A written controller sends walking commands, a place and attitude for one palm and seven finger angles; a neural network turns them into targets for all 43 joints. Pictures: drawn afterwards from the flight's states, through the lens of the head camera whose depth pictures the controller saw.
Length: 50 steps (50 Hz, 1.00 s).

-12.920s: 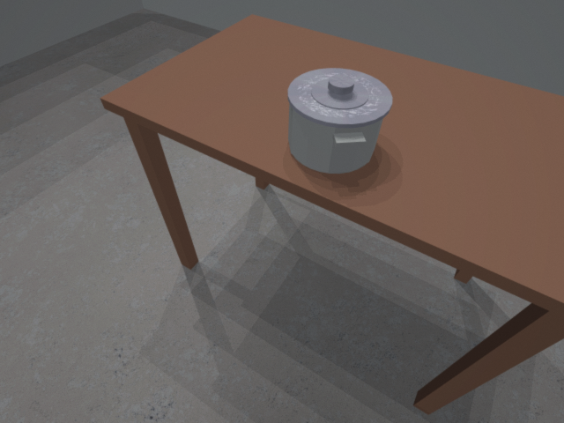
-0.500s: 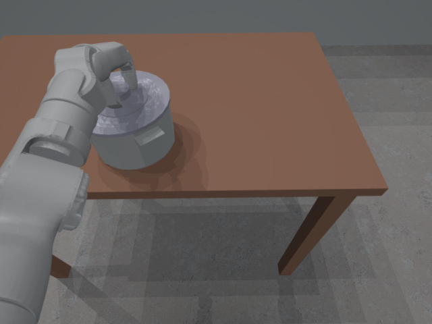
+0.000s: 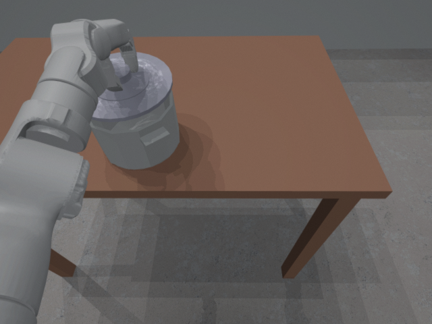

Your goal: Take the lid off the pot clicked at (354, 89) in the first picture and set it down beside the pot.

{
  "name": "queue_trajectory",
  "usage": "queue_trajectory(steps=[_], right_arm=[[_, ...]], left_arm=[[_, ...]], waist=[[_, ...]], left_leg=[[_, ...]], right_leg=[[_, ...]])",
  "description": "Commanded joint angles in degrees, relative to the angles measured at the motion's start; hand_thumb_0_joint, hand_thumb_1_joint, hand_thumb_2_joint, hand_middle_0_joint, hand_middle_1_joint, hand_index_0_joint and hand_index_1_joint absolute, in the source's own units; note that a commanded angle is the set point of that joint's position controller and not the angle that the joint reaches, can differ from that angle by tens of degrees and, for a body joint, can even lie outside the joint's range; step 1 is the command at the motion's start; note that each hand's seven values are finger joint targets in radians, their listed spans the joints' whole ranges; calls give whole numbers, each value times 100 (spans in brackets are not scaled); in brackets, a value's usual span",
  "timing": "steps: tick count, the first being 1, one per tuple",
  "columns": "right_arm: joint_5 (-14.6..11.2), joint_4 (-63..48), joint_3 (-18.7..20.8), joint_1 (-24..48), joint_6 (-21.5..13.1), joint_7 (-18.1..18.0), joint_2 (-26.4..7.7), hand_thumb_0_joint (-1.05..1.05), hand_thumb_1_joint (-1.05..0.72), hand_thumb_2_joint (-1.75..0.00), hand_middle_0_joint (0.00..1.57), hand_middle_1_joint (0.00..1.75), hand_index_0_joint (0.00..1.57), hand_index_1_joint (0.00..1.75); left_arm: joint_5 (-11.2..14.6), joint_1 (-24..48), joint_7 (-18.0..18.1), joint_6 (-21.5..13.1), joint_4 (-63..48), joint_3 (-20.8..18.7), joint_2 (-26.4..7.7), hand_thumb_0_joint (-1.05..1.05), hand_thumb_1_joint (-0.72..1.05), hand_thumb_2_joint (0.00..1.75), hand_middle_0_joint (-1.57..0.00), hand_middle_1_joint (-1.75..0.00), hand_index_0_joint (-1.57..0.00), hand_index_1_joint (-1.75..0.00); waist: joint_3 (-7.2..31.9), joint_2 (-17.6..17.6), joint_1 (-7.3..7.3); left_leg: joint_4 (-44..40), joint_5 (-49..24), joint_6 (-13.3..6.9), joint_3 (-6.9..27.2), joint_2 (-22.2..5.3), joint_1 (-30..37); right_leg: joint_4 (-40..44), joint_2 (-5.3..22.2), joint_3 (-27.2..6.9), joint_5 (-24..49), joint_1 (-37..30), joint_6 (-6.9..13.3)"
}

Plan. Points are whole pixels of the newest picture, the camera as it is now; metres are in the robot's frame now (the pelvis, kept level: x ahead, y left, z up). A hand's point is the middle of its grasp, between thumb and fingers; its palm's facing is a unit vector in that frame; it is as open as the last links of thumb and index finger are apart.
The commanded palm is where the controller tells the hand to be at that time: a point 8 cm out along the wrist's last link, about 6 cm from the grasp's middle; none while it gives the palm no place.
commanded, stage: lift the lid straight up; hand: left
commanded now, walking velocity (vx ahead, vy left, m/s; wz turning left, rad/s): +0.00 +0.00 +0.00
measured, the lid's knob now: (117, 73) +0.53 +0.15 +0.19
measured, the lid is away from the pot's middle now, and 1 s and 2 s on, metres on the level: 0.00 0.01 0.09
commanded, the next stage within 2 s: move the lid sideways beside the pot in 1.36 s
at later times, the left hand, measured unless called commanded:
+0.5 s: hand (101, 52) +0.48 +0.15 +0.26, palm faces -0.29 -0.10 -0.95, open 7.8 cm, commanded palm +0.49 +0.15 +0.33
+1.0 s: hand (88, 23) +0.49 +0.16 +0.30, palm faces -0.21 -0.09 -0.97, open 7.8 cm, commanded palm +0.50 +0.15 +0.37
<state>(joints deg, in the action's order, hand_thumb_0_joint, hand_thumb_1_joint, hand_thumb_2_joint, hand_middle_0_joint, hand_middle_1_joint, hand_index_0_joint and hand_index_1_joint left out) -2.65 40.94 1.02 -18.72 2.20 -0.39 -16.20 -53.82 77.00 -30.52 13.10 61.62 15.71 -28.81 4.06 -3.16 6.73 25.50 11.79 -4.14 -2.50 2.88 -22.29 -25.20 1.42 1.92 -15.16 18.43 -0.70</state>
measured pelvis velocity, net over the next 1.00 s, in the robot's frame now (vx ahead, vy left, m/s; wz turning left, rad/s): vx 0.00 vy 0.00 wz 0.00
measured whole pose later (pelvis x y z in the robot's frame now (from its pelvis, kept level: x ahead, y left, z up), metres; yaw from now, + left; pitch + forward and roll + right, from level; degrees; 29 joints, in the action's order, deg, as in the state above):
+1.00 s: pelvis +0.00 +0.00 +0.00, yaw +0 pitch +8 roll +0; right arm -3.1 42.0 -1.0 -16.4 0.6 -1.3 -16.2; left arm -55.6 88.3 -33.3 19.3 63.8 17.1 -31.1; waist 4.0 -3.2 6.7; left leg 24.0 10.9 -3.8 -2.0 2.8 -21.4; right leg -24.1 1.3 2.2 -14.6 17.6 -0.4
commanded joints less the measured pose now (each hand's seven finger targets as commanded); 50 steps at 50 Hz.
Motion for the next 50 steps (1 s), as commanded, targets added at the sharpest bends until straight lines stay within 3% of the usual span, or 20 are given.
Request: queue_trajectory(steps=[1, 4, 6, 9, 11, 14, 16, 19, 21, 23, 24, 25, 30, 34, 36, 39, 44, 46, 49, 50], right_arm=[[6, -551, 236, -142, -117, -46, -910, 0, -90, -90, 20, 30, 20, 30], [-52, -570, 233, -90, -116, -60, -886, 0, -90, -90, 20, 30, 20, 30], [-29, -555, 200, -68, -118, -64, -888, 0, -90, -90, 20, 30, 20, 30], [-43, -589, 196, -35, -190, -105, -872, 0, -90, -90, 20, 30, 20, 30], [-20, -535, 172, -34, -183, -118, -892, 0, -90, -90, 20, 30, 20, 30], [-70, -571, 156, 28, -183, -130, -892, 0, -90, -90, 20, 30, 20, 30], [-39, -553, 128, 39, -171, -136, -901, 0, -90, -90, 20, 30, 20, 30], [-68, -572, 116, 80, -180, -163, -907, 0, -90, -90, 20, 30, 20, 30], [-60, -515, 90, 68, -154, -172, -929, 0, -90, -90, 20, 30, 20, 30], [-84, -546, 74, 130, -199, -200, -891, 0, -90, -90, 20, 30, 20, 30], [-105, -552, 98, 118, -228, -196, -902, 0, -90, -90, 20, 30, 20, 30], [-65, -500, 91, 57, -250, -202, -899, 0, -90, -90, 20, 30, 20, 30], [-79, -498, 91, 88, -346, -222, -875, 0, -90, -90, 20, 30, 20, 30], [-97, -433, 98, 22, -325, -211, -934, 0, -90, -90, 20, 30, 20, 30], [-67, -405, 74, 57, -303, -223, -930, 0, -90, -90, 20, 30, 20, 30], [-87, -468, 85, 76, -372, -202, -908, 0, -90, -90, 20, 30, 20, 30], [-66, -440, 103, 0, -359, -163, -906, 0, -90, -90, 20, 30, 20, 30], [-36, -414, 73, 61, -301, -162, -904, 0, -90, -90, 20, 30, 20, 30], [-90, -496, 75, 136, -345, -150, -852, 0, -90, -90, 20, 30, 20, 30], [-52, -415, 73, 79, -336, -144, -855, 0, -90, -90, 20, 30, 20, 30]], left_arm=[[-150, 3817, 275, 15, -1351, -661, -1581, 0, 73, 89, -84, -112, -76, -106], [-18, 3842, 238, 86, -1326, -163, -964, 0, 73, 89, -84, -112, -76, -106], [-158, 4180, 255, 114, -1403, -394, -1329, 0, 73, 89, -84, -112, -76, -106], [-38, 4160, 258, 119, -1405, -222, -1079, 0, 73, 89, -84, -112, -76, -106], [-204, 4218, 258, 158, -1179, -598, -1620, 0, 73, 89, -84, -112, -76, -106], [-76, 4157, 245, 225, -1099, -191, -1133, 0, 73, 89, -84, -112, -76, -106], [-236, 4265, 251, 243, -1044, -499, -1597, 0, 73, 89, -84, -112, -76, -106], [-123, 4182, 229, 297, -951, -214, -1259, 0, 73, 89, -84, -112, -76, -106], [-245, 4245, 214, 360, -771, -488, -1672, 0, 73, 89, -84, -112, -76, -106], [-239, 4445, 209, 369, -832, -228, -1409, 0, 73, 89, -84, -112, -76, -106], [-114, 4499, 219, 340, -1061, -64, -1149, 0, 73, 89, -84, -112, -76, -106], [-264, 4454, 234, 350, -922, -295, -1492, 0, 73, 89, -84, -112, -76, -106], [-260, 4809, 203, 303, -1313, -262, -1524, 0, 73, 89, -84, -112, -76, -106], [-148, 4493, 127, 409, -1004, -113, -1251, 0, 73, 89, -84, -112, -76, -106], [-315, 4647, 123, 446, -899, -293, -1585, 0, 73, 89, -84, -112, -76, -106], [-189, 4890, 135, 415, -1351, -149, -1386, 0, 73, 89, -84, -112, -76, -106], [-262, 4752, 89, 484, -1147, -172, -1355, 0, 73, 89, -84, -112, -76, -106], [-430, 4744, 71, 574, -828, -344, -1618, 0, 73, 89, -84, -112, -76, -106], [-232, 5047, 96, 562, -1237, 52, -1002, 0, 73, 89, -84, -112, -76, -106], [-379, 5015, 88, 597, -1135, -84, -1245, 0, 73, 89, -84, -112, -76, -106]], waist=[[2705, 263, 20], [2414, 95, 96], [2502, 240, 73], [2537, 85, 82], [2550, 403, 41], [2349, 231, 78], [2457, 420, 33], [2298, 287, 77], [2247, 593, 50], [2229, 452, 99], [2306, 165, 123], [2388, 335, 77], [2687, 124, 70], [2388, 126, 108], [2401, 318, 109], [2673, -72, 80], [2709, -5, 75], [2539, 372, 72], [2670, -111, 115], [2696, 189, 95]], left_leg=[[199, -2677, -44, 597, -21, 2489], [140, -2580, -18, 580, -56, 2510], [86, -2215, -20, 598, -22, 2421], [94, -2352, -15, 608, -32, 2527], [57, -1953, -54, 559, 8, 2303], [-1, -1866, -31, 519, -3, 2225], [-11, -1709, -54, 507, 30, 2106], [-35, -1732, -48, 484, 18, 2072], [-56, -1502, -77, 453, 39, 1864], [-83, -1306, -78, 444, 50, 1921], [-53, -1597, -59, 459, -2, 2137], [-29, -1568, -53, 497, 8, 2111], [28, -2041, -49, 528, -13, 2383], [17, -2171, -46, 504, -22, 2303], [29, -1959, -74, 471, 3, 2180], [81, -2528, -20, 556, -37, 2505], [142, -3100, 29, 604, -64, 2631], [122, -2732, -18, 542, -23, 2352], [138, -3037, 31, 589, -64, 2665], [152, -3046, 44, 627, -77, 2660]], right_leg=[[154, -369, -57, 2188, 72, 288], [236, -342, -8, 2042, 297, 305], [209, -370, -21, 1902, 193, 294], [224, -336, -22, 1937, 218, 320], [221, -354, -72, 1920, 16, 299], [267, -308, -38, 1865, 108, 316], [247, -331, -83, 1905, -81, 298], [312, -294, -69, 1935, -37, 310], [295, -317, -87, 1944, -191, 274], [323, -309, -74, 1754, -73, 265], [339, -290, -60, 1834, 8, 287], [292, -327, -69, 1776, -45, 276], [253, -318, -93, 2028, -105, 269], [334, -316, -26, 2063, 13, 275], [316, -338, -55, 2037, -65, 257], [283, -307, -47, 2212, -48, 285], [267, -335, -22, 2346, 39, 282], [255, -357, -32, 2260, -6, 259], [269, -315, -5, 2204, 211, 273], [234, -366, 7, 2165, 204, 253]])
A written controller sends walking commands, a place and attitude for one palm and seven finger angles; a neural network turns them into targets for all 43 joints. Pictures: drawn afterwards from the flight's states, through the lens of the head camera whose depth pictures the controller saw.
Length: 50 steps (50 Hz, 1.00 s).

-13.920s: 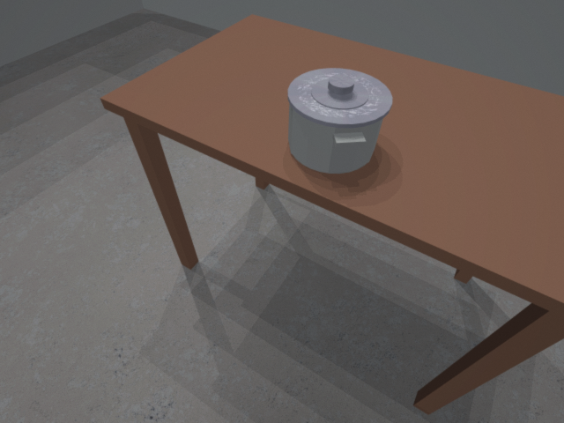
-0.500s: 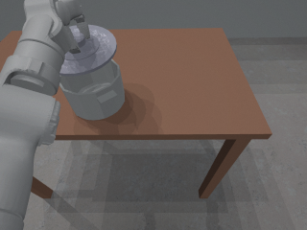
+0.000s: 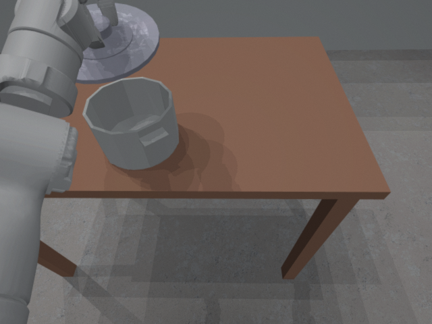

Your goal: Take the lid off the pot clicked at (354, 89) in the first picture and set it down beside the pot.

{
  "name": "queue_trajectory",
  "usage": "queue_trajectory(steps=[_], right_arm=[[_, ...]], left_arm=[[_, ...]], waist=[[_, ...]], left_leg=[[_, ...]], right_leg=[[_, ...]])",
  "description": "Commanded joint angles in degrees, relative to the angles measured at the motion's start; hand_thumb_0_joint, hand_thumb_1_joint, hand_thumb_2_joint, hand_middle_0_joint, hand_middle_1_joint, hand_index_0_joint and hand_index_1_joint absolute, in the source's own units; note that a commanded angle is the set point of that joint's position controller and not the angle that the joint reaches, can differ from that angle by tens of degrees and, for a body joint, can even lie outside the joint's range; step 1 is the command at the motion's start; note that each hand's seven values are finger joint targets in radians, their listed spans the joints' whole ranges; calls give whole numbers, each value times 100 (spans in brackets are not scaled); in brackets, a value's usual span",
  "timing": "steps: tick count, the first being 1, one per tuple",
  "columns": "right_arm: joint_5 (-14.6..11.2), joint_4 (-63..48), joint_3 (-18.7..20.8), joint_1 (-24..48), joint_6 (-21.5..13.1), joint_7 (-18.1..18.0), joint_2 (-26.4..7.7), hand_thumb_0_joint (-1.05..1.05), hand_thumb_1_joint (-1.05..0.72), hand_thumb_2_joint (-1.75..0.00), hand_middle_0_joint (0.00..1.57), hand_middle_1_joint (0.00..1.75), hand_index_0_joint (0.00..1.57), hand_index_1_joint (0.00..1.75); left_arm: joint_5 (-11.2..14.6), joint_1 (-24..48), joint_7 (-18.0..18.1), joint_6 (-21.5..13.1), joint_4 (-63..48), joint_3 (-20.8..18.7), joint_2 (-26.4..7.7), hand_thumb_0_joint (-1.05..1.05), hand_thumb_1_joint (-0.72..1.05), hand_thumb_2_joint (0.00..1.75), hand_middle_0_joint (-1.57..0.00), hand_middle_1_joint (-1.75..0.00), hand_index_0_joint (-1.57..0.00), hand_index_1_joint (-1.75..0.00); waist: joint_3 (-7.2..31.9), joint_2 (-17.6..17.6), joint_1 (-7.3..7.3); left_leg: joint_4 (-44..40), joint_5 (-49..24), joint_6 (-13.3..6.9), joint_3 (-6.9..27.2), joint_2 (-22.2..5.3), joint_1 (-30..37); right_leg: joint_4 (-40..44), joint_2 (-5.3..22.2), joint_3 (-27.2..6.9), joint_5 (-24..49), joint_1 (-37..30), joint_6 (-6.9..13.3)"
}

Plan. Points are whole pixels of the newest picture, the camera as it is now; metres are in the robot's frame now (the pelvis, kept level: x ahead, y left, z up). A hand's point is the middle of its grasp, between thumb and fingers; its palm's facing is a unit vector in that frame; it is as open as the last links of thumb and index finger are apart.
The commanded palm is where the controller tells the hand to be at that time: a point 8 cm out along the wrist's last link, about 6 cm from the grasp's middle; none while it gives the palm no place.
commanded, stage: lift the lid straight up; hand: left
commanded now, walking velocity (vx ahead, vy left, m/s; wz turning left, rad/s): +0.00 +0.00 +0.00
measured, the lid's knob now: (96, 27) +0.53 +0.16 +0.28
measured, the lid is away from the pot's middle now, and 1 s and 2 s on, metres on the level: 0.01 0.09 0.19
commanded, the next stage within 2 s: move the lid sideways beside the pot in 0.36 s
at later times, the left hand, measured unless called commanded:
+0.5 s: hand (77, 17) +0.49 +0.17 +0.31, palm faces -0.19 -0.11 -0.98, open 7.8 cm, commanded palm +0.50 +0.16 +0.38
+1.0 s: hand (32, 25) +0.49 +0.23 +0.30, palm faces -0.20 -0.06 -0.98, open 7.8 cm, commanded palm +0.50 +0.22 +0.38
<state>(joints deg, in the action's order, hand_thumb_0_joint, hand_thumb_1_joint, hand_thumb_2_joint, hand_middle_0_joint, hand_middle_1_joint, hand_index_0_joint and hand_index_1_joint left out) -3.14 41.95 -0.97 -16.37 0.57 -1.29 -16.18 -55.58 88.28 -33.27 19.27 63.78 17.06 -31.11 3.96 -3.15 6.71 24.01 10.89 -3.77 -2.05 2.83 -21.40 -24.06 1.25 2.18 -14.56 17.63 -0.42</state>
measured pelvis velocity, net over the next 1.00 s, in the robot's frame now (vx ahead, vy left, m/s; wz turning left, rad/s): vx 0.00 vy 0.00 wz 0.01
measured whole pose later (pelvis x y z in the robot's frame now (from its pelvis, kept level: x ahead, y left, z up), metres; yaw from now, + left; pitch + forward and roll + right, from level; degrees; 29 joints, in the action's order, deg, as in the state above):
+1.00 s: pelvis +0.00 +0.00 +0.00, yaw +0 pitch +8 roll -1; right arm -4.2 42.0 -1.5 -16.2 3.9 -2.3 -16.8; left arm -56.7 87.1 -35.2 14.8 61.2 17.8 -39.9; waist 3.2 -2.1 6.3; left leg 24.1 10.7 -4.0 -1.4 2.7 -21.8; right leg -22.3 1.0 2.7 -13.5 17.0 -0.6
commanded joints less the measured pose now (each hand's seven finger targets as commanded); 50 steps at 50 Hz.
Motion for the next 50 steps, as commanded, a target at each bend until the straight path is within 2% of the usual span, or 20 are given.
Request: queue_trajectory(steps=[1, 4, 6, 9, 17, 19, 21, 24, 26, 29, 31, 33, 34, 36, 39, 40, 42, 44, 46, 50], right_arm=[[11, -518, 269, -142, -149, -64, -880, 0, -90, -90, 20, 30, 20, 30], [-43, -516, 217, -116, -116, -112, -915, 0, -90, -90, 20, 30, 20, 30], [-1, -547, 203, -49, -148, -122, -884, 0, -90, -90, 20, 30, 20, 30], [-51, -489, 199, -127, -163, -149, -903, 0, -90, -90, 20, 30, 20, 30], [2, -563, 166, 11, -114, -168, -885, 0, -90, -90, 20, 30, 20, 30], [-67, -527, 177, -58, -116, -165, -896, 0, -90, -90, 20, 30, 20, 30], [-24, -511, 177, -32, -139, -163, -898, 0, -90, -90, 20, 30, 20, 30], [-43, -572, 209, -79, -165, -169, -893, 0, -90, -90, 20, 30, 20, 30], [-2, -545, 203, -51, -79, -174, -911, 0, -90, -90, 20, 30, 20, 30], [-53, -595, 211, -50, 1, -178, -940, 0, -90, -90, 20, 30, 20, 30], [-22, -551, 189, -43, 80, -178, -973, 0, -90, -90, 20, 30, 20, 30], [-23, -646, 192, 23, 87, -193, -935, 0, -90, -90, 20, 30, 20, 30], [-52, -666, 204, -23, 115, -188, -950, 0, -90, -90, 20, 30, 20, 30], [-30, -642, 205, -5, 180, -168, -969, 0, -90, -90, 20, 30, 20, 30], [-101, -633, 224, -91, 215, -159, -982, 0, -90, -90, 20, 30, 20, 30], [-72, -606, 214, -50, 229, -160, -989, 0, -90, -90, 20, 30, 20, 30], [-90, -658, 212, 7, 244, -170, -968, 0, -90, -90, 20, 30, 20, 30], [-146, -610, 228, -82, 202, -169, -961, 0, -90, -90, 20, 30, 20, 30], [-104, -537, 225, -85, 193, -169, -976, 0, -90, -90, 20, 30, 20, 30], [-115, -494, 229, -116, 121, -164, -966, 0, -90, -90, 20, 30, 20, 30]], left_arm=[[-251, 3978, 342, 7, -1324, -311, -1173, 0, 73, 89, -84, -112, -76, -106], [-139, 3853, 362, 74, -1009, -193, -1012, 0, 73, 89, -84, -112, -76, -106], [-286, 4267, 376, 45, -1329, -388, -1417, 0, 73, 89, -84, -112, -76, -106], [-157, 3967, 386, 105, -943, -138, -967, 0, 73, 89, -84, -112, -76, -106], [-368, 4147, 398, 152, -1050, -339, -1450, 0, 73, 89, -84, -112, -76, -106], [-189, 4004, 398, 159, -943, -76, -974, 0, 73, 89, -84, -112, -76, -106], [-317, 4123, 376, 146, -1064, -269, -1340, 0, 73, 89, -84, -112, -76, -106], [-191, 4000, 379, -124, -1595, -36, -1006, 0, 73, 89, -84, -112, -76, -106], [-406, 3786, 382, -208, -1308, -348, -1524, 0, 73, 89, -84, -112, -76, -106], [-238, 3638, 359, -276, -1283, -233, -1392, 0, 73, 89, -84, -112, -76, -106], [-369, 3756, 336, -299, -1306, -591, -1981, 0, 73, 89, -84, -112, -76, -106], [-389, 3866, 332, -357, -1463, -639, -2154, 0, 73, 89, -84, -112, -76, -106], [-287, 3571, 316, -366, -1319, -425, -1869, 0, 73, 89, -84, -112, -76, -106], [-417, 3731, 297, -376, -1423, -726, -2337, 0, 73, 89, -84, -112, -76, -106], [-250, 3400, 223, -376, -1228, -300, -1765, 0, 73, 89, -84, -112, -76, -106], [-381, 3435, 240, -386, -1225, -590, -2172, 0, 73, 89, -84, -112, -76, -106], [-352, 3857, 221, -449, -1678, -431, -2118, 0, 73, 89, -84, -112, -76, -106], [-176, 3658, 199, -485, -1622, -100, -1557, 0, 73, 89, -84, -112, -76, -106], [-290, 3713, 185, -510, -1578, -342, -1922, 0, 73, 89, -84, -112, -76, -106], [-235, 3744, 181, -606, -1799, -289, -1833, 0, 73, 89, -84, -112, -76, -106]], waist=[[2718, 222, 104], [2464, 177, 141], [2856, 279, 85], [2509, 254, 159], [2757, 346, 90], [2526, 69, 165], [2598, 273, 123], [2683, -16, 132], [2686, 245, 95], [2476, 2, 110], [2533, 354, 62], [2729, 265, 24], [2614, 121, 74], [2651, 204, 25], [2395, 41, 100], [2452, 207, 47], [2698, 15, 77], [2545, -284, 133], [2556, -129, 111], [2635, -386, 84]], left_leg=[[283, -2780, -24, 536, -53, 2507], [180, -2449, -27, 482, -28, 2213], [207, -2478, -37, 499, -17, 2337], [164, -2474, -7, 525, -61, 2304], [171, -2206, -79, 407, 11, 2098], [162, -2446, -38, 461, -49, 2246], [176, -2209, -70, 450, -22, 2214], [210, -2620, -27, 496, -84, 2489], [216, -2324, -62, 466, -61, 2331], [160, -2208, -41, 416, -39, 2146], [128, -1992, -65, 415, -36, 1970], [159, -2068, -95, 376, -8, 1985], [189, -2310, -74, 365, -30, 1997], [196, -2290, -90, 363, -42, 1980], [180, -2471, -70, 381, -99, 2095], [206, -2321, -79, 388, -80, 2023], [187, -2298, -103, 367, -64, 2184], [225, -2794, -49, 457, -146, 2514], [250, -2582, -76, 478, -110, 2501], [272, -2808, 4, 557, -140, 2737]], right_leg=[[145, -346, -29, 2086, 220, 224], [225, -286, -27, 2061, 153, 244], [150, -301, -67, 2118, -44, 229], [254, -285, -18, 2003, 163, 236], [193, -266, -101, 2184, -208, 218], [286, -262, -47, 2099, 88, 226], [253, -298, -60, 2023, -15, 211], [308, -278, -18, 1985, 156, 223], [248, -312, -51, 1809, 88, 226], [287, -255, -50, 1866, 70, 256], [244, -283, -53, 1891, -168, 236], [199, -254, -113, 2064, -326, 234], [248, -233, -92, 2176, -259, 244], [203, -262, -104, 2153, -305, 229], [315, -265, -21, 1998, -38, 233], [275, -299, -55, 1952, -107, 216], [268, -284, -57, 1967, -155, 207], [344, -302, 25, 1876, 207, 232], [341, -352, 12, 1723, 214, 220], [350, -367, 51, 1606, 377, 234]])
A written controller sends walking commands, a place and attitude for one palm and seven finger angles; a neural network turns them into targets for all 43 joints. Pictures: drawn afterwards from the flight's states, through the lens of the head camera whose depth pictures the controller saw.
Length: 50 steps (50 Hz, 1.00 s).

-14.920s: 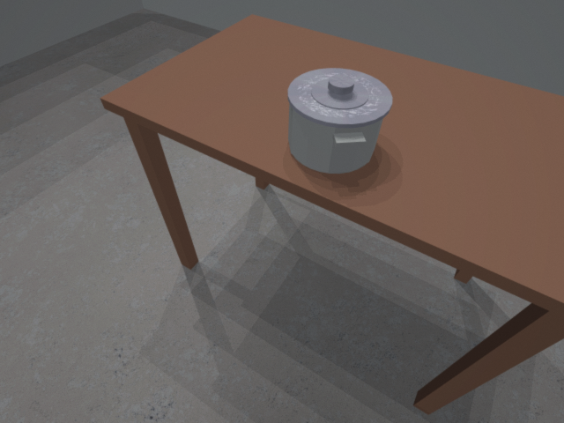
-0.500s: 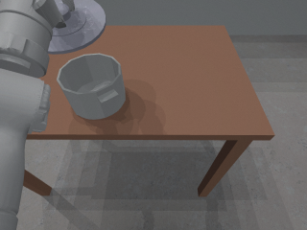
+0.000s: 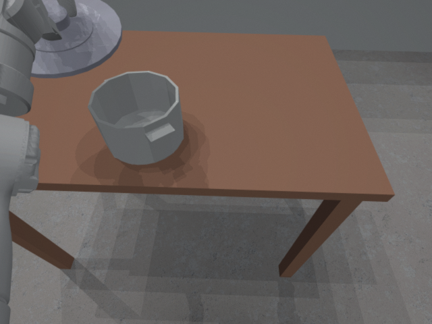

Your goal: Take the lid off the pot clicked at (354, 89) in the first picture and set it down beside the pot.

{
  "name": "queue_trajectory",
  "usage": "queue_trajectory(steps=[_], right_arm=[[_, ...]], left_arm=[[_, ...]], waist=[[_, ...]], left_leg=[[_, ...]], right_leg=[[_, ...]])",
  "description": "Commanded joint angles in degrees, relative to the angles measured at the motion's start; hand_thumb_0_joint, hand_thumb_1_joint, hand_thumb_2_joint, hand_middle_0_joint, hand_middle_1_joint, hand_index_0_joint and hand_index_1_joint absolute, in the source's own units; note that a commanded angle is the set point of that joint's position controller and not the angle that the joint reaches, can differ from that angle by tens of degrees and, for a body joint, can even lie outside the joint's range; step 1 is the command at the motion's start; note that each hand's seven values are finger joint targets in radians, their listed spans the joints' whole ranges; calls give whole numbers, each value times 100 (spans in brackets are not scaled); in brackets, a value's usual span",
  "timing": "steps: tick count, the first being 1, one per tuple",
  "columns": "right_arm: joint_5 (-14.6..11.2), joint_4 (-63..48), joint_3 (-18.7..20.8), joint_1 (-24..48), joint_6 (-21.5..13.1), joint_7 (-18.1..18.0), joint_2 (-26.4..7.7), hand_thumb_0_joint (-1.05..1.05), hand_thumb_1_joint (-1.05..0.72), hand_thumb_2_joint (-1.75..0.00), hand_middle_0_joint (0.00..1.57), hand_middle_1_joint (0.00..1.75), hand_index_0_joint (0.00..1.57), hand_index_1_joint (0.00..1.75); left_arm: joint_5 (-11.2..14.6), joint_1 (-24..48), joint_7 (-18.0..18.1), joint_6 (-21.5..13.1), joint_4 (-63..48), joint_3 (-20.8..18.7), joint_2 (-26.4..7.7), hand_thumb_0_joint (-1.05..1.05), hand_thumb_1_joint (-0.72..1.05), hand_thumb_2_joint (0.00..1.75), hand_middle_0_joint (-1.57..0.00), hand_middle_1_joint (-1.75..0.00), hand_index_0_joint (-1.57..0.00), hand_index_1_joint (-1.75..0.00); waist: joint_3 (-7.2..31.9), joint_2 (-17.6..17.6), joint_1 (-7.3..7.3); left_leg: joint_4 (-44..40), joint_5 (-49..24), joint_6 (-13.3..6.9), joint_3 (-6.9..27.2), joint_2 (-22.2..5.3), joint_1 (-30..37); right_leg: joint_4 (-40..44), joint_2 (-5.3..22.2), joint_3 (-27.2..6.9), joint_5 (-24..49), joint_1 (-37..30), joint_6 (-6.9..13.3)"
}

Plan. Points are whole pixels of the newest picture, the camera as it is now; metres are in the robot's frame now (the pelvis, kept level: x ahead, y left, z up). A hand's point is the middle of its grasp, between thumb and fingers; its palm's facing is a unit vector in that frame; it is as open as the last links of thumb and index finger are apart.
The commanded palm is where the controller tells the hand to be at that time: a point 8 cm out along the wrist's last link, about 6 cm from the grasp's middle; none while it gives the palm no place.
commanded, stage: move the lid sideways beside the pot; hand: left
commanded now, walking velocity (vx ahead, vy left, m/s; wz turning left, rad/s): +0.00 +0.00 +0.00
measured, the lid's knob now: (52, 18) +0.52 +0.23 +0.28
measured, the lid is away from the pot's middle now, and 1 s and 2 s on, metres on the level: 0.09 0.19 0.23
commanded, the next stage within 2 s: none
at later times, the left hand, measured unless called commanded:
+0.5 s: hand (20, 14) +0.50 +0.26 +0.30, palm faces -0.21 -0.10 -0.97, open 7.8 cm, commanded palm +0.51 +0.27 +0.38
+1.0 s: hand out of the picture +0.48 +0.32 +0.29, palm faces -0.23 -0.12 -0.97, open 7.8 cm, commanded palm +0.52 +0.33 +0.38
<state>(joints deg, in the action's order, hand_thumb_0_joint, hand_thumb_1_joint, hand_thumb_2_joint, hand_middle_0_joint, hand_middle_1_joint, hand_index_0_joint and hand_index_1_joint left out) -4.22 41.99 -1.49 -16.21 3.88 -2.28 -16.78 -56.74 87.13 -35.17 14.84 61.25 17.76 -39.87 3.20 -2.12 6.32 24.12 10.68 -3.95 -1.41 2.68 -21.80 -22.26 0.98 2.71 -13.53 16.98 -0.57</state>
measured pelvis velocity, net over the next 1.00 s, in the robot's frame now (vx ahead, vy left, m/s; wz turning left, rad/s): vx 0.01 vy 0.00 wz -0.02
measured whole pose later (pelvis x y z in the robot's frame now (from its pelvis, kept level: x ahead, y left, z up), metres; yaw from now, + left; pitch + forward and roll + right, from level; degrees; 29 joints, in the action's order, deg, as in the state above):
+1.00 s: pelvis +0.01 +0.00 +0.00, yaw -1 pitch +9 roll -2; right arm -6.2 41.8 -2.8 -16.6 4.9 -4.2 -17.4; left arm -59.0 86.2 -36.6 9.3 65.2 13.0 -54.0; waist 1.6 -1.8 6.8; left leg 25.8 12.3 -4.1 -1.8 1.8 -22.7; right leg -20.9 0.1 2.2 -13.2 16.8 -0.7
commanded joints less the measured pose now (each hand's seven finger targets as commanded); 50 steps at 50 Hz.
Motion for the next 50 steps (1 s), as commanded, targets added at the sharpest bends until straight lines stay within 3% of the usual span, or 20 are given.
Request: queue_trajectory(steps=[1, 6, 9, 12, 14, 16, 19, 21, 24, 26, 31, 34, 35, 37, 39, 42, 44, 46, 49, 50], right_arm=[[-14, -451, 271, -165, -192, -66, -925, 0, -90, -90, 20, 30, 20, 30], [-27, -412, 234, -128, -163, -109, -983, 0, -90, -90, 20, 30, 20, 30], [-15, -481, 266, -161, -244, -110, -980, 0, -90, -90, 20, 30, 20, 30], [-17, -425, 226, -224, -119, -141, -1008, 0, -90, -90, 20, 30, 20, 30], [-42, -491, 243, -179, -92, -119, -1037, 0, -90, -90, 20, 30, 20, 30], [8, -497, 237, -199, -59, -115, -1021, 0, -90, -90, 20, 30, 20, 30], [-37, -530, 256, -294, -47, -114, -1027, 0, -90, -90, 20, 30, 20, 30], [-8, -540, 228, -247, 4, -132, -1034, 0, -90, -90, 20, 30, 20, 30], [-74, -556, 247, -300, 16, -132, -1021, 0, -90, -90, 20, 30, 20, 30], [-31, -559, 244, -295, 35, -135, -1036, 0, -90, -90, 20, 30, 20, 30], [-67, -514, 258, -351, 55, -145, -1031, 0, -90, -90, 20, 30, 20, 30], [-134, -475, 249, -442, 37, -164, -1050, 0, -90, -90, 20, 30, 20, 30], [-103, -436, 245, -430, 38, -170, -1053, 0, -90, -90, 20, 30, 20, 30], [-165, -439, 180, -374, 75, -205, -1043, 0, -90, -90, 20, 30, 20, 30], [-192, -444, 200, -343, 38, -222, -1074, 0, -90, -90, 20, 30, 20, 30], [-152, -412, 180, -434, -7, -271, -1059, 0, -90, -90, 20, 30, 20, 30], [-229, -431, 155, -450, 9, -282, -1080, 0, -90, -90, 20, 30, 20, 30], [-182, -415, 158, -399, 26, -272, -1092, 0, -90, -90, 20, 30, 20, 30], [-227, -419, 156, -483, -6, -275, -1078, 0, -90, -90, 20, 30, 20, 30], [-203, -364, 142, -484, 23, -262, -1097, 0, -90, -90, 20, 30, 20, 30]], left_arm=[[-109, 3810, 355, -154, -1346, -258, -825, 0, 73, 89, -84, -112, -76, -106], [-101, 3823, 362, -186, -1173, -355, -1057, 0, 73, 89, -84, -112, -76, -106], [-50, 3954, 410, -300, -1552, -395, -1119, 0, 73, 89, -84, -112, -76, -106], [-233, 3497, 366, -250, -752, -730, -1657, 0, 73, 89, -84, -112, -76, -106], [-123, 3545, 368, -263, -930, -487, -1374, 0, 73, 89, -84, -112, -76, -106], [-299, 3722, 393, -292, -1046, -750, -1766, 0, 73, 89, -84, -112, -76, -106], [-228, 3460, 369, -303, -981, -602, -1612, 0, 73, 89, -84, -112, -76, -106], [-386, 3490, 370, -337, -918, -999, -2246, 0, 73, 89, -84, -112, -76, -106], [-256, 3364, 327, -329, -907, -592, -1779, 0, 73, 89, -84, -112, -76, -106], [-405, 3562, 337, -381, -1112, -949, -2324, 0, 73, 89, -84, -112, -76, -106], [-380, 3524, 295, -395, -1188, -891, -2311, 0, 73, 89, -84, -112, -76, -106], [-238, 3279, 241, -387, -1068, -544, -1886, 0, 73, 89, -84, -112, -76, -106], [-365, 3261, 271, -399, -1034, -873, -2324, 0, 73, 89, -84, -112, -76, -106], [-351, 3188, 238, -423, -769, -658, -2236, 0, 73, 89, -84, -112, -76, -106], [-196, 3458, 225, -453, -1234, -432, -1958, 0, 73, 89, -84, -112, -76, -106], [-394, 3387, 260, -518, -1107, -938, -2680, 0, 73, 89, -84, -112, -76, -106], [-239, 3086, 208, -575, -871, -648, -2380, 0, 73, 89, -84, -112, -76, -106], [-349, 3463, 236, -617, -1183, -956, -2826, 0, 73, 89, -84, -112, -76, -106], [-245, 3030, 194, -633, -834, -614, -2339, 0, 73, 89, -84, -112, -76, -106], [-349, 3073, 215, -637, -815, -987, -2817, 0, 73, 89, -84, -112, -76, -106]], waist=[[2553, -443, 165], [2477, -175, 163], [2793, -545, 129], [2402, 149, 119], [2436, -199, 123], [2648, -213, 82], [2624, -330, 107], [2684, -39, 54], [2560, -401, 109], [2766, -369, 60], [2732, -563, 84], [2519, -726, 124], [2582, -567, 84], [2272, -370, 144], [2435, -918, 141], [2604, -624, 104], [2326, -629, 152], [2503, -804, 81], [2293, -913, 133], [2281, -630, 72]], left_leg=[[203, -2590, 20, 508, -114, 2699], [125, -2171, -13, 457, -75, 2402], [215, -2737, 63, 510, -116, 2776], [117, -2151, -33, 413, -75, 2116], [136, -2384, -1, 388, -93, 2192], [190, -2643, -11, 416, -110, 2313], [227, -2936, 11, 388, -158, 2410], [238, -2643, -79, 315, -119, 2157], [271, -2981, -32, 322, -172, 2332], [319, -2954, -84, 318, -158, 2364], [375, -3126, -89, 324, -204, 2543], [356, -3258, -32, 338, -245, 2595], [370, -3023, -62, 323, -242, 2523], [256, -2391, -102, 243, -193, 2136], [272, -2719, -57, 280, -249, 2511], [340, -2619, -125, 257, -212, 2432], [268, -2607, -73, 251, -236, 2287], [299, -2560, -112, 254, -227, 2377], [344, -2973, -45, 286, -265, 2497], [332, -2758, -55, 290, -285, 2347]], right_leg=[[210, -352, 42, 1356, 534, 254], [239, -317, 28, 1378, 311, 253], [215, -300, 16, 1493, 338, 283], [209, -313, 0, 1492, 81, 237], [218, -267, 5, 1609, 135, 264], [152, -315, -17, 1662, 80, 255], [203, -299, 8, 1751, 126, 254], [139, -314, -62, 1837, -149, 214], [205, -299, -4, 1833, 100, 230], [142, -339, -54, 1871, -26, 213], [178, -367, -21, 1784, 143, 198], [249, -358, 56, 1740, 299, 216], [216, -386, 18, 1646, 239, 183], [250, -364, 30, 1540, 147, 173], [289, -332, 51, 1554, 291, 221], [220, -385, 8, 1588, 79, 174], [274, -350, 45, 1608, 105, 189], [222, -375, 16, 1556, 64, 185], [258, -380, 76, 1598, 295, 196], [219, -410, 58, 1536, 192, 157]])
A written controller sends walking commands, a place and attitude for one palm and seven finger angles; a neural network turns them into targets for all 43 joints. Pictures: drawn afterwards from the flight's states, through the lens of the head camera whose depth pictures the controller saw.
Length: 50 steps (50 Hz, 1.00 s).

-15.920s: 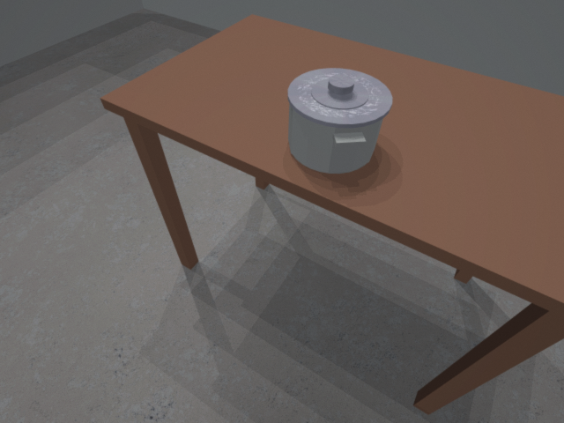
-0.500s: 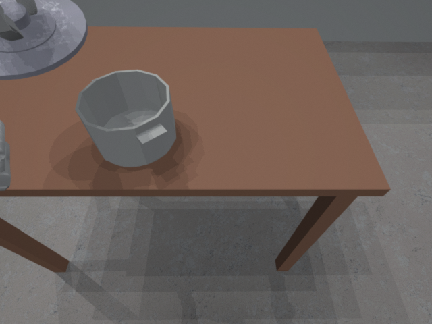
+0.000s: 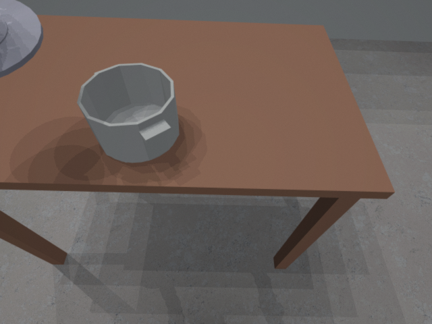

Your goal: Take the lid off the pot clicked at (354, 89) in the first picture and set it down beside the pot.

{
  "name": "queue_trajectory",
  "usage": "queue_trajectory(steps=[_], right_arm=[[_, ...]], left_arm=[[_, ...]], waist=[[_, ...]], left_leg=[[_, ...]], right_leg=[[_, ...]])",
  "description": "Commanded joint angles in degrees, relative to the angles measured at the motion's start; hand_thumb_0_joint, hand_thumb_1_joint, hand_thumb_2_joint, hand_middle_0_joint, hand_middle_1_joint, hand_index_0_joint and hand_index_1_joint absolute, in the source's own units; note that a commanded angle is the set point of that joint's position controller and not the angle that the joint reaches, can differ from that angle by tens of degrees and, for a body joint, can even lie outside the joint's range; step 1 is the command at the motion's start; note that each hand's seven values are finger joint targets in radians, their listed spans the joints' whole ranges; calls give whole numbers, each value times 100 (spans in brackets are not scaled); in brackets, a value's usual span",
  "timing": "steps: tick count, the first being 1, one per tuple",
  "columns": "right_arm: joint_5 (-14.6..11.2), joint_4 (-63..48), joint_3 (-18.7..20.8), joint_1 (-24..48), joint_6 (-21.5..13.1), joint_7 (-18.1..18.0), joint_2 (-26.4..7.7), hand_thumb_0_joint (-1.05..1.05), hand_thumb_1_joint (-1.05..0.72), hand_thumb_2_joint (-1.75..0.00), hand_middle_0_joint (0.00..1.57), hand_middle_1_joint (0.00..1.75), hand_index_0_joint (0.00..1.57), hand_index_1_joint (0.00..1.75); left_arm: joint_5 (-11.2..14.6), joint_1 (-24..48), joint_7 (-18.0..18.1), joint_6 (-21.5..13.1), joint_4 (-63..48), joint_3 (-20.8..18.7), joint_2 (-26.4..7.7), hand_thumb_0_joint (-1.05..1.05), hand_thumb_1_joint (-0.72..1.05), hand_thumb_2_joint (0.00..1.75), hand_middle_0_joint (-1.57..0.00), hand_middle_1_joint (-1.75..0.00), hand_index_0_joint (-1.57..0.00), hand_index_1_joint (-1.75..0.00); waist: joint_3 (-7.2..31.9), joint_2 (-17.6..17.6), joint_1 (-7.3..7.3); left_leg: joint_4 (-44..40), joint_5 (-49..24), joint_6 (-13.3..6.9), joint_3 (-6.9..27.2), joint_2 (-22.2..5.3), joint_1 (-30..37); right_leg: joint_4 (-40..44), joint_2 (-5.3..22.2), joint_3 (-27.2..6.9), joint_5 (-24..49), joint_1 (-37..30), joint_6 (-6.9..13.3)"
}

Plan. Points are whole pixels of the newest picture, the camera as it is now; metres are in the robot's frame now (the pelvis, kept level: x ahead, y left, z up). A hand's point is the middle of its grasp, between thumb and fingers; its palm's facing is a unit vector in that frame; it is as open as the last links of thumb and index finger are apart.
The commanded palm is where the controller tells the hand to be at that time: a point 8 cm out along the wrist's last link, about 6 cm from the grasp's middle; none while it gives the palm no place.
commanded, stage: move the lid sideways beside the pot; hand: left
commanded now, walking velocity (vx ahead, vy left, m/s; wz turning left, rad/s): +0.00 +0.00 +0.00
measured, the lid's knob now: out of the picture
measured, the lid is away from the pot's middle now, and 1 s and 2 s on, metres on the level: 0.19 0.23 0.22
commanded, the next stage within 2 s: lower the lid onto the table in 1.28 s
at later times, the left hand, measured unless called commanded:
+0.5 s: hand out of the picture +0.45 +0.38 +0.30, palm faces -0.20 -0.18 -0.96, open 7.8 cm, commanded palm +0.50 +0.37 +0.38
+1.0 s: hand out of the picture +0.46 +0.37 +0.30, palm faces -0.22 -0.17 -0.96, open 7.8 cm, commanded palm +0.51 +0.36 +0.38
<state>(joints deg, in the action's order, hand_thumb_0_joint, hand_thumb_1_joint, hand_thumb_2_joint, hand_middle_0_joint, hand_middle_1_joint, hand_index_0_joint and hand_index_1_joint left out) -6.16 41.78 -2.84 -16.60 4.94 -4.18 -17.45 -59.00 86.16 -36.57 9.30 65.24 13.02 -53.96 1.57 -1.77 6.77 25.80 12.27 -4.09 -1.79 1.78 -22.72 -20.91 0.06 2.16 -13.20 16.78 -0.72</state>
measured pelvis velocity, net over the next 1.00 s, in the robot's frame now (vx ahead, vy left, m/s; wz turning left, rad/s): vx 0.00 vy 0.01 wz -0.01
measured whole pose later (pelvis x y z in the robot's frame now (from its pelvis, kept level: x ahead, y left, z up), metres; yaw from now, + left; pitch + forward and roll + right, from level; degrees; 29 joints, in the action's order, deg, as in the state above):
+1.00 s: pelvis +0.00 +0.01 +0.00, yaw -1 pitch +10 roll -2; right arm -6.8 41.2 -4.2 -17.9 4.6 -4.4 -17.8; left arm -60.9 89.4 -36.7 8.3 69.8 11.4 -59.4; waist 0.7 -1.8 7.6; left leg 27.7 13.1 -4.5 -2.5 1.5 -24.3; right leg -21.8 -0.1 1.5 -13.2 18.1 -1.2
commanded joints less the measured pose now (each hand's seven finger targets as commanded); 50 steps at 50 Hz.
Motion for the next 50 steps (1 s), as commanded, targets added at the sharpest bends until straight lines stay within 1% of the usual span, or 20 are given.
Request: queue_trajectory(steps=[1, 4, 8, 9, 11, 13, 15, 16, 19, 23, 24, 26, 29, 31, 34, 38, 39, 41, 43, 50], right_arm=[[-4, -393, 272, -430, -58, -79, -1041, 0, -90, -90, 20, 30, 20, 30], [-44, -407, 301, -441, -62, -73, -1045, 0, -90, -90, 20, 30, 20, 30], [-30, -407, 259, -493, -24, -77, -1041, 0, -90, -90, 20, 30, 20, 30], [-65, -445, 244, -502, -8, -80, -1056, 0, -90, -90, 20, 30, 20, 30], [-44, -424, 249, -485, 35, -69, -1066, 0, -90, -90, 20, 30, 20, 30], [-62, -422, 245, -529, 16, -76, -1053, 0, -90, -90, 20, 30, 20, 30], [-47, -422, 223, -552, 48, -77, -1106, 0, -90, -90, 20, 30, 20, 30], [-41, -465, 223, -543, 58, -91, -1090, 0, -90, -90, 20, 30, 20, 30], [-92, -485, 222, -616, 45, -99, -1095, 0, -90, -90, 20, 30, 20, 30], [-69, -424, 229, -682, 49, -73, -1104, 0, -90, -90, 20, 30, 20, 30], [-118, -470, 213, -642, 27, -85, -1092, 0, -90, -90, 20, 30, 20, 30], [-78, -380, 226, -709, 14, -90, -1117, 0, -90, -90, 20, 30, 20, 30], [-100, -387, 247, -726, -88, -131, -1106, 0, -90, -90, 20, 30, 20, 30], [-65, -332, 242, -756, -107, -134, -1107, 0, -90, -90, 20, 30, 20, 30], [-92, -338, 236, -784, -155, -143, -1112, 0, -90, -90, 20, 30, 20, 30], [-90, -317, 195, -712, -146, -118, -1100, 0, -90, -90, 20, 30, 20, 30], [-111, -341, 193, -682, -147, -123, -1124, 0, -90, -90, 20, 30, 20, 30], [-58, -321, 207, -709, -139, -130, -1122, 0, -90, -90, 20, 30, 20, 30], [-70, -346, 187, -727, -139, -137, -1113, 0, -90, -90, 20, 30, 20, 30], [-65, -353, 194, -722, -81, -89, -1130, 0, -90, -90, 20, 30, 20, 30]], left_arm=[[-153, 3311, 353, -110, -1373, -579, -1577, 0, 73, 89, -84, -112, -76, -106], [-48, 3358, 326, -116, -1474, -262, -1160, 0, 73, 89, -84, -112, -76, -106], [-219, 3130, 337, -123, -1031, -527, -1621, 0, 73, 89, -84, -112, -76, -106], [-122, 2915, 322, -159, -964, -429, -1515, 0, 73, 89, -84, -112, -76, -106], [-213, 3240, 335, -158, -1178, -592, -1826, 0, 73, 89, -84, -112, -76, -106], [-224, 3184, 330, -134, -990, -416, -1642, 0, 73, 89, -84, -112, -76, -106], [-304, 3239, 358, -212, -1180, -801, -2227, 0, 73, 89, -84, -112, -76, -106], [-323, 3347, 360, -220, -1223, -814, -2293, 0, 73, 89, -84, -112, -76, -106], [-231, 3096, 320, -230, -1070, -519, -1947, 0, 73, 89, -84, -112, -76, -106], [-299, 3106, 318, -156, -936, -546, -1980, 0, 73, 89, -84, -112, -76, -106], [-193, 2987, 287, -152, -933, -204, -1548, 0, 73, 89, -84, -112, -76, -106], [-262, 3209, 310, -117, -1103, -461, -1859, 0, 73, 89, -84, -112, -76, -106], [-160, 3336, 298, -98, -1360, -134, -1395, 0, 73, 89, -84, -112, -76, -106], [-271, 3391, 335, -73, -1322, -434, -1763, 0, 73, 89, -84, -112, -76, -106], [-161, 3194, 314, -83, -1138, -182, -1398, 0, 73, 89, -84, -112, -76, -106], [-227, 3121, 320, -64, -861, -220, -1472, 0, 73, 89, -84, -112, -76, -106], [-135, 3140, 296, -100, -1035, -111, -1329, 0, 73, 89, -84, -112, -76, -106], [-275, 3489, 353, -88, -1172, -410, -1720, 0, 73, 89, -84, -112, -76, -106], [-300, 3259, 362, -108, -867, -463, -1826, 0, 73, 89, -84, -112, -76, -106], [-336, 3445, 383, -110, -922, -473, -1867, 0, 73, 89, -84, -112, -76, -106]], waist=[[2623, -641, 27], [2608, -1087, 55], [2494, -544, 47], [2394, -593, 61], [2553, -609, 42], [2388, -776, 73], [2620, -724, -11], [2659, -755, 10], [2487, -1046, 48], [2299, -861, 54], [2212, -1125, 102], [2306, -1006, 72], [2445, -1424, 91], [2551, -1158, 64], [2370, -1222, 90], [2101, -853, 99], [2157, -1059, 97], [2447, -1001, 58], [2298, -736, 72], [2497, -959, 58]], left_leg=[[180, -2937, -91, 277, -168, 2426], [234, -3441, -14, 326, -220, 2728], [215, -2802, -97, 227, -166, 2266], [203, -2961, -61, 229, -185, 2233], [220, -2834, -109, 198, -180, 2238], [195, -2729, -83, 228, -194, 2259], [258, -2963, -75, 208, -201, 2238], [271, -2961, -115, 194, -186, 2226], [274, -3190, -53, 221, -235, 2360], [236, -2690, -75, 234, -237, 2215], [229, -2926, -21, 251, -255, 2332], [230, -2728, -61, 283, -255, 2407], [234, -3082, 30, 369, -279, 2795], [255, -2800, -27, 360, -256, 2705], [215, -2914, 61, 385, -256, 2652], [133, -2207, -8, 303, -209, 2200], [134, -2490, 48, 305, -237, 2313], [175, -2518, 3, 347, -224, 2426], [147, -2260, -15, 290, -213, 2182], [250, -2831, 62, 310, -253, 2346]], right_leg=[[49, -300, 74, 1631, 73, 169], [67, -278, 128, 1689, 304, 205], [14, -305, 82, 1570, 105, 153], [44, -276, 94, 1695, 87, 173], [10, -295, 50, 1692, 11, 145], [32, -316, 99, 1452, 206, 155], [-35, -316, 39, 1676, -60, 143], [-39, -314, 31, 1726, -100, 148], [13, -302, 89, 1704, 84, 176], [26, -358, 114, 1356, 213, 155], [60, -334, 148, 1403, 354, 193], [69, -379, 143, 1253, 357, 166], [107, -370, 206, 1182, 576, 214], [70, -396, 160, 1104, 492, 177], [104, -366, 218, 1117, 566, 215], [90, -367, 172, 995, 466, 181], [108, -328, 181, 1119, 470, 209], [44, -370, 149, 1083, 370, 178], [39, -355, 133, 1067, 290, 153], [-3, -358, 102, 1296, 318, 132]])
